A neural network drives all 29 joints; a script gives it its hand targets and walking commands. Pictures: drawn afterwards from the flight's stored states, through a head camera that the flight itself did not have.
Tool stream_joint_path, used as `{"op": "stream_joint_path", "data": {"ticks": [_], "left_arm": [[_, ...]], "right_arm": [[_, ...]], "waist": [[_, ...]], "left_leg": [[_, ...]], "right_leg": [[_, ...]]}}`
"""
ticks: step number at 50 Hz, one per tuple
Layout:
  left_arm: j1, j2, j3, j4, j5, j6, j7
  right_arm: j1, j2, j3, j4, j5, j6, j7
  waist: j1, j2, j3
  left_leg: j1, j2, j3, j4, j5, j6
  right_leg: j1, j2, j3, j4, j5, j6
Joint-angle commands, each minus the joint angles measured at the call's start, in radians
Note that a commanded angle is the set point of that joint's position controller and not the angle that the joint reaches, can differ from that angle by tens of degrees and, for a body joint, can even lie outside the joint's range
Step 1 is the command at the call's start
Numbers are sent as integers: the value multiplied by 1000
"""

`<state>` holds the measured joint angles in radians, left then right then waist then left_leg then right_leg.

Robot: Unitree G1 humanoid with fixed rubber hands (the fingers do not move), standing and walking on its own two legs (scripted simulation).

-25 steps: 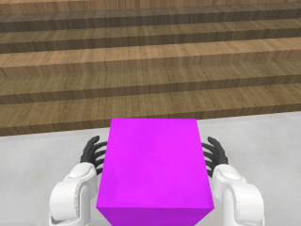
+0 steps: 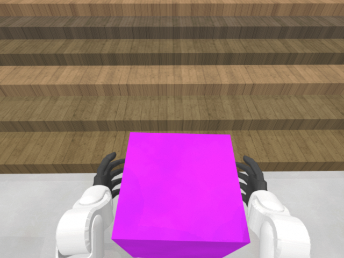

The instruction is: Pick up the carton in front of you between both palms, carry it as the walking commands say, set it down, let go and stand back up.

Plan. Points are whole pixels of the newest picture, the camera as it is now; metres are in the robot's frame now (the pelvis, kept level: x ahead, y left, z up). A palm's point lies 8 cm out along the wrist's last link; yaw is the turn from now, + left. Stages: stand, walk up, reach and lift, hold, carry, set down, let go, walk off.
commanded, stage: carry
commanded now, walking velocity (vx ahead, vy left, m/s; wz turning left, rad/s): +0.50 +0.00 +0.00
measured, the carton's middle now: (177, 201) +0.24 +0.01 +0.02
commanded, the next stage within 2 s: none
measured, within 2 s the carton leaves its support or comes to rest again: neither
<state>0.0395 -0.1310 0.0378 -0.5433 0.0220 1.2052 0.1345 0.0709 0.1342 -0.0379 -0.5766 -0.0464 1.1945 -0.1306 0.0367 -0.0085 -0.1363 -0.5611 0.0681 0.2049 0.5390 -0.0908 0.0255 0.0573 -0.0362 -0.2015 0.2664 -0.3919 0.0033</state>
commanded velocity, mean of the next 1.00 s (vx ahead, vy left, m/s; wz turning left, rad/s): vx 0.50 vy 0.00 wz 0.00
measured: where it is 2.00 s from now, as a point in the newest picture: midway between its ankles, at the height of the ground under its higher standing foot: (186, 103)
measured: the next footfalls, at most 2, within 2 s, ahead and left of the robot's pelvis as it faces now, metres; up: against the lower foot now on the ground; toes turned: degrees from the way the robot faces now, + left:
left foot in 0.04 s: +0.21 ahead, +0.10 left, +0.00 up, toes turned +11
right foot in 0.54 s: +0.53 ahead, -0.11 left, +0.00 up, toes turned -12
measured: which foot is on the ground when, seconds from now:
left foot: up 0.00-0.02, down 0.04-0.56, up 0.58-0.92, down 0.94-1.00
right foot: down 0.00-0.08, up 0.10-0.52, down 0.54-1.00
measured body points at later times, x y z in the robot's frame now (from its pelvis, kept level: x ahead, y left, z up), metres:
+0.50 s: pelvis +0.33 -0.01 +0.00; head +0.32 -0.01 +0.45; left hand +0.59 +0.14 +0.10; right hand +0.58 -0.16 +0.10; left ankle +0.17 +0.10 -0.73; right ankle +0.47 -0.12 -0.72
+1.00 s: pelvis +0.64 -0.02 +0.00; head +0.69 -0.02 +0.44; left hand +1.01 +0.12 +0.12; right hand +1.00 -0.19 +0.13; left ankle +0.68 +0.06 -0.72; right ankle +0.50 -0.10 -0.72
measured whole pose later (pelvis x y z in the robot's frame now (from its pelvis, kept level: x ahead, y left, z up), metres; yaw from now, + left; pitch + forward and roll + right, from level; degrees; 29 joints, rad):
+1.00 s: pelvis +0.64 -0.02 +0.00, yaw -2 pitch +6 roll +1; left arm -0.55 -0.10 0.27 -0.23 -0.01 1.17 0.18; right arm -0.55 0.12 -0.27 -0.25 0.00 1.17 -0.18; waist 0.02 -0.02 -0.02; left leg -0.50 0.01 0.14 0.67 -0.14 0.08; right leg -0.19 -0.05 -0.18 0.64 -0.43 -0.03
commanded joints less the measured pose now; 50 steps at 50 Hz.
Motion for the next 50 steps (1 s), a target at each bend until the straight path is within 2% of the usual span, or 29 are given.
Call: {"op": "stream_joint_path", "data": {"ticks": [1, 2, 3, 4, 5, 6, 7, 8, 10, 13, 17, 21, 24, 25, 26, 27, 28, 29, 30, 32, 34, 39, 41, 43, 46, 47, 48, 49, 50], "left_arm": [[-371, -697, -613, -95, -248, -11, -119], [-365, -689, -614, -98, -242, -11, -117], [-376, -677, -612, -104, -239, -11, -115], [-390, -681, -622, -135, -240, -8, -116], [-402, -707, -634, -128, -252, -11, -120], [-394, -754, -643, -113, -254, -21, -127], [-395, -799, -647, -105, -253, -33, -136], [-402, -842, -649, -93, -251, -46, -143], [-393, -888, -654, -80, -235, -69, -149], [-351, -887, -655, -77, -207, -93, -139], [-357, -821, -655, -104, -204, -90, -118], [-475, -699, -638, -145, -238, -65, -86], [-605, -576, -585, -115, -260, -47, -52], [-636, -534, -558, -90, -261, -43, -38], [-656, -491, -525, -57, -259, -40, -23], [-680, -456, -494, -22, -254, -38, -9], [-737, -401, -457, 8, -247, -39, 10], [-758, -412, -445, 41, -258, -36, 23], [-820, -430, -435, 47, -273, -35, 29], [-944, -503, -446, 68, -301, -48, 28], [-1064, -560, -447, 92, -318, -66, 17], [-1184, -606, -425, 175, -316, -82, 2], [-1186, -612, -413, 198, -304, -78, 3], [-1175, -621, -403, 213, -289, -69, 4], [-1139, -627, -400, 222, -263, -52, 2], [-1138, -632, -402, 222, -256, -46, 1], [-1163, -648, -410, 213, -257, -40, -3], [-1172, -647, -418, 212, -259, -37, -3], [-1187, -656, -425, 207, -257, -40, -3]], "right_arm": [[-382, 724, 611, -51, 240, -7, 88], [-369, 720, 607, -39, 243, -7, 91], [-357, 718, 605, -34, 241, -9, 93], [-369, 716, 605, -21, 246, -17, 97], [-371, 757, 618, -28, 265, -20, 105], [-396, 790, 633, -52, 282, -26, 115], [-416, 837, 653, -60, 294, -37, 125], [-446, 873, 671, -70, 301, -49, 135], [-466, 901, 694, -76, 310, -67, 149], [-427, 878, 701, -72, 314, -78, 164], [-404, 790, 677, -73, 301, -76, 155], [-479, 667, 624, -89, 285, -59, 108], [-596, 564, 567, -58, 274, -42, 53], [-643, 530, 549, -39, 272, -37, 35], [-682, 493, 531, -21, 266, -30, 16], [-740, 451, 511, 4, 263, -25, -4], [-786, 443, 501, 17, 272, -17, -20], [-837, 426, 485, 17, 279, -16, -37], [-891, 452, 472, 50, 282, -18, -51], [-974, 506, 422, 112, 274, -29, -61], [-1046, 549, 399, 166, 255, -44, -60], [-1161, 597, 386, 259, 226, -64, -56], [-1170, 605, 382, 276, 222, -62, -56], [-1165, 606, 378, 280, 220, -56, -51], [-1153, 617, 375, 289, 215, -38, -39], [-1146, 620, 373, 293, 212, -32, -34], [-1151, 623, 371, 305, 209, -29, -33], [-1147, 634, 376, 313, 211, -25, -30], [-1130, 650, 375, 300, 219, -26, -24]], "waist": [[-29, -139, -75], [-44, -105, -139], [-69, -16, -197], [-73, 262, -270], [-61, 279, -229], [-58, 210, -226], [-59, 96, -232], [-55, 29, -215], [-50, 80, -207], [-51, 123, -168], [-54, 140, -99], [-58, 161, -31], [-56, 169, -19], [-44, 157, -52], [-7, 108, -109], [36, 22, -186], [33, -236, -281], [52, -338, -274], [31, -268, -274], [19, -74, -264], [7, -77, -296], [15, -94, -300], [24, -93, -286], [30, -124, -288], [43, -140, -290], [33, -130, -289], [18, -87, -284], [-33, -51, -326], [-144, -39, -383]], "left_leg": [[232, -80, 100, -66, -17, 24], [439, -95, 105, -63, -68, 29], [634, 44, -113, -119, -207, 58], [816, 322, -623, -256, -364, 207], [815, 365, -745, -339, -190, 228], [774, 347, -629, -313, -56, 220], [716, 327, -535, -293, 11, 192], [634, 308, -448, -305, 28, 155], [554, 264, -325, -347, -33, 103], [555, 235, -228, -396, -60, 103], [591, 188, -125, -380, 76, 100], [601, 169, -68, -337, 158, 97], [597, 177, -48, -254, 196, 88], [576, 158, -17, -156, 265, 74], [526, 109, 29, 21, 335, 49], [391, 71, 27, 250, 220, 31], [127, -54, 0, 579, -55, -16], [-77, -119, -114, 746, -411, -8], [-132, -49, -193, 843, -411, 30], [-135, 13, -216, 789, -294, 56], [-82, 24, -204, 700, -226, 51], [-177, 13, -153, 503, -169, 17], [-196, 7, -132, 394, -126, 13], [-166, -22, -89, 328, -93, 24], [-218, -56, -58, 316, -127, 56], [-180, -69, -55, 255, -115, 66], [-117, -144, 19, 169, -118, 66], [127, -160, 34, -46, 39, 60], [444, -137, 17, -266, 265, 49]], "right_leg": [[-31, -179, -4, 163, 775, -74], [-124, -146, -42, 321, 765, -48], [-303, -110, -35, 535, 551, -15], [-586, 11, -9, 866, 241, 31], [-738, 37, 118, 1006, -62, 14], [-757, -24, 179, 1075, -49, -11], [-744, -65, 197, 1049, -1, -27], [-710, -95, 205, 969, 56, -33], [-645, -95, 172, 825, 112, -30], [-657, -80, 114, 651, 172, -7], [-683, -60, 51, 421, 286, 6], [-655, -32, 5, 314, 344, -17], [-566, -26, -4, 289, 334, -54], [-458, 5, -40, 273, 298, -61], [-284, 59, -85, 252, 237, -65], [-81, -5, 19, 245, 165, -67], [99, -286, 533, 101, -36, -201], [160, -354, 757, -23, 2, -261], [147, -348, 667, 18, 115, -254], [44, -303, 491, 68, 321, -215], [-9, -271, 379, 54, 359, -184], [52, -246, 272, 54, 491, -217], [91, -218, 227, 77, 554, -212], [103, -188, 174, 127, 630, -212], [205, -197, 170, 242, 873, -214], [203, -187, 147, 293, 954, -194], [212, -117, 85, 400, 1144, -157], [117, -83, 44, 573, 1237, -113], [-48, -83, 21, 765, 1117, -79]]}}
